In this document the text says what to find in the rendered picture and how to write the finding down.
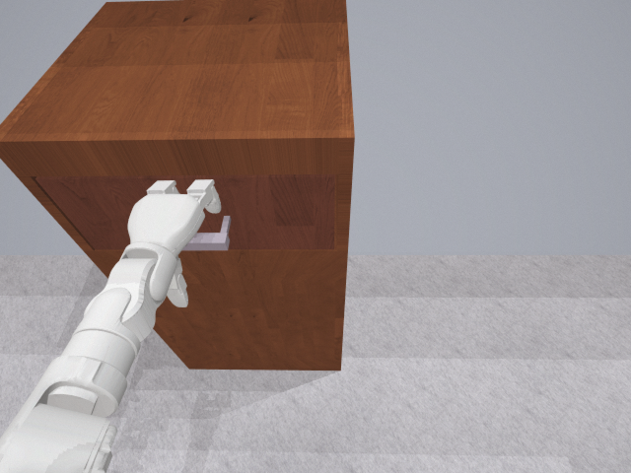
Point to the handle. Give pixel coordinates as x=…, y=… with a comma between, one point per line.
x=212, y=241

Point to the drawer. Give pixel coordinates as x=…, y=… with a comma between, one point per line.
x=268, y=211

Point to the left robot forearm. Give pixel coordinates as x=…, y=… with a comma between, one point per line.
x=90, y=375

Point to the robot left hand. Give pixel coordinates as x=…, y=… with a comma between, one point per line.
x=170, y=219

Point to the left robot upper arm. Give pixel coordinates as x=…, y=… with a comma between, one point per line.
x=58, y=440

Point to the cabinet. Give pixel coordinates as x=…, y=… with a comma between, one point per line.
x=209, y=87

